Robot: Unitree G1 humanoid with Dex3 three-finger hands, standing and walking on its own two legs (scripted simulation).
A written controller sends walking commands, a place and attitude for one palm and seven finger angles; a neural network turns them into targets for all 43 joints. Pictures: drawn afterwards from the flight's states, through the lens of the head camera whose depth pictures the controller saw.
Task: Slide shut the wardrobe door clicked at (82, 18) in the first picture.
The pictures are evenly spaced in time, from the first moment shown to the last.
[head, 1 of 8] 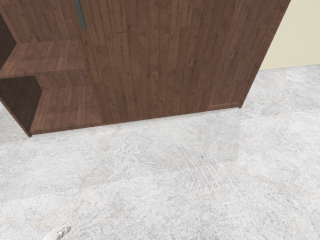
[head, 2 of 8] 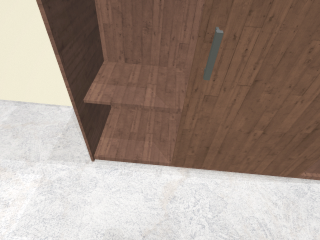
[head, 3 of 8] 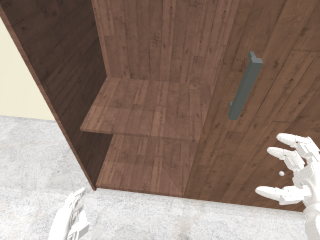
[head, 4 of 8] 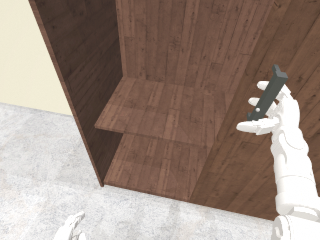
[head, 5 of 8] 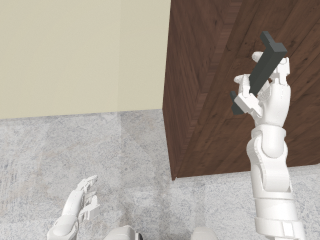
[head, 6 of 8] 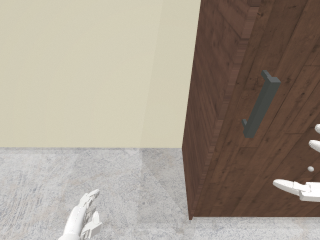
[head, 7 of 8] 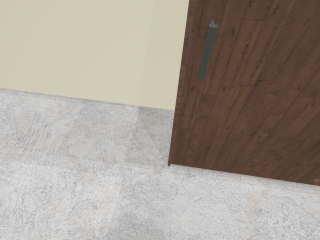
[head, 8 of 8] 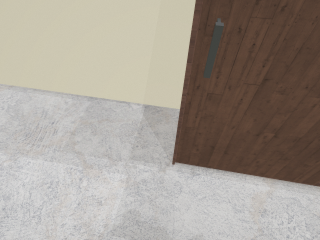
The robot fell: no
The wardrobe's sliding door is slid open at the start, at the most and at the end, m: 0.56 0.56 0.00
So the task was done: yes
